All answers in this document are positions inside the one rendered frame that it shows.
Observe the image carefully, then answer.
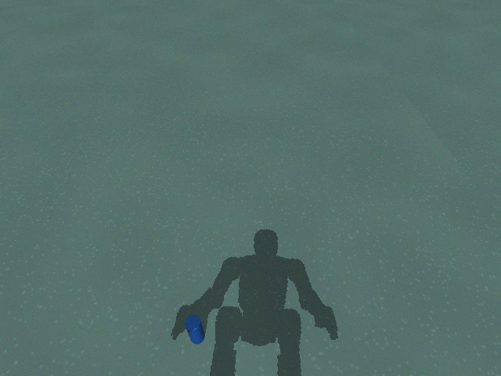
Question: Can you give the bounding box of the can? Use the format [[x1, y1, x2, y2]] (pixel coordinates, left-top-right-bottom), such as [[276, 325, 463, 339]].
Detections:
[[185, 314, 204, 344]]

